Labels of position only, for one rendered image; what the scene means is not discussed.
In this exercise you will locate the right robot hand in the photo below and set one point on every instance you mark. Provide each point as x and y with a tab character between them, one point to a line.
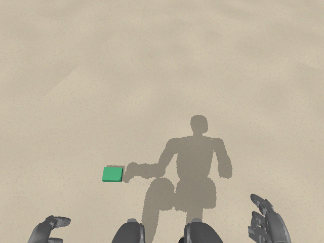
273	228

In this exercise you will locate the left robot hand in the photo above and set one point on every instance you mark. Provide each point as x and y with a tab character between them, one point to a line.
41	232

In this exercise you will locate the small box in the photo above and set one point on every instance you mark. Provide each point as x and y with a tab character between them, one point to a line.
111	174

